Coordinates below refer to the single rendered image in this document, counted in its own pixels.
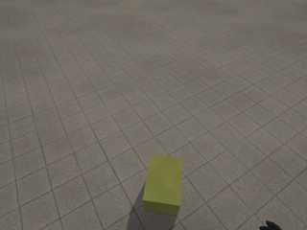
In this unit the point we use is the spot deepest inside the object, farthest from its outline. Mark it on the carton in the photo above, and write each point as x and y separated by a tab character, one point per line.
162	193

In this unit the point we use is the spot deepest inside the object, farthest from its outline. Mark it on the right robot hand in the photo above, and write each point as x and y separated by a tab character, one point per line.
271	226

